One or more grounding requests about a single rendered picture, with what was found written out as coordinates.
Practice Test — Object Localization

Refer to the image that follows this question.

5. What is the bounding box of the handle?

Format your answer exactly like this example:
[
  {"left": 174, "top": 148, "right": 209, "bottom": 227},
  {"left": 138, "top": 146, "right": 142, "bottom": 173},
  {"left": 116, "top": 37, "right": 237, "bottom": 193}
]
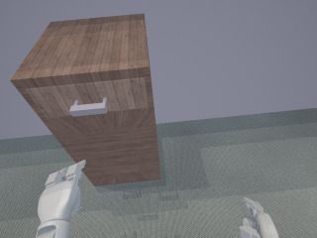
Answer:
[{"left": 69, "top": 97, "right": 108, "bottom": 117}]

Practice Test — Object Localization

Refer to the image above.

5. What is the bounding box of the left robot forearm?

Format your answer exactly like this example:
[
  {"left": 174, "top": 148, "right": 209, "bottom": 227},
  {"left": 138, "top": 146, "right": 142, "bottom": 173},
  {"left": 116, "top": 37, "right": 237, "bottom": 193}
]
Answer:
[{"left": 36, "top": 219, "right": 71, "bottom": 238}]

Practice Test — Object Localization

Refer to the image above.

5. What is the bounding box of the cabinet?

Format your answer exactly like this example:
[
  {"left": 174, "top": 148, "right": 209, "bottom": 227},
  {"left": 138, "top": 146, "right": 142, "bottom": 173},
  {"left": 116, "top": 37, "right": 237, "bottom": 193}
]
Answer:
[{"left": 10, "top": 13, "right": 161, "bottom": 186}]

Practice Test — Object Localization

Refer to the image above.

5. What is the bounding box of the drawer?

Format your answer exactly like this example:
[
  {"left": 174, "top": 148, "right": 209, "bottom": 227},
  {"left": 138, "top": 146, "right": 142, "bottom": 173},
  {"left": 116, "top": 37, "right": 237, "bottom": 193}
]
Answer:
[{"left": 26, "top": 77, "right": 148, "bottom": 118}]

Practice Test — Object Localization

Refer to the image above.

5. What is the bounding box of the robot right hand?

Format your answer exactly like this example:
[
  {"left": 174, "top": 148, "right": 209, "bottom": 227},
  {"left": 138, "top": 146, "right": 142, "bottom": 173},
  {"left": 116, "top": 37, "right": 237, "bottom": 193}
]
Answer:
[{"left": 240, "top": 197, "right": 279, "bottom": 238}]

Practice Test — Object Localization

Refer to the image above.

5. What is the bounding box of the robot left hand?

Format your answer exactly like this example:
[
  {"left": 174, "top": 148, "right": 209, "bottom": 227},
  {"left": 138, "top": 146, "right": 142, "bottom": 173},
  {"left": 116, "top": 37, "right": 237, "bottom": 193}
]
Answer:
[{"left": 38, "top": 160, "right": 86, "bottom": 224}]

